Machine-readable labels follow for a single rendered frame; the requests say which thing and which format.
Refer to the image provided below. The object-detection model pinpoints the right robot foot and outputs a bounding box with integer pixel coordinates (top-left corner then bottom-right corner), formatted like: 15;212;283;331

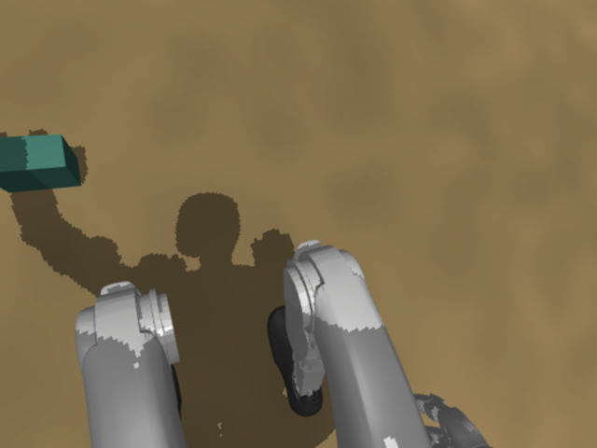
268;306;323;417

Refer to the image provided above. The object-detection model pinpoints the carton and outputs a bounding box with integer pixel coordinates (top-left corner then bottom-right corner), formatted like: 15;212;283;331
0;134;81;193

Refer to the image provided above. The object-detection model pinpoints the right robot hand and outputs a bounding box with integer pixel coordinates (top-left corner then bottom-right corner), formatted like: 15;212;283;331
413;394;489;448

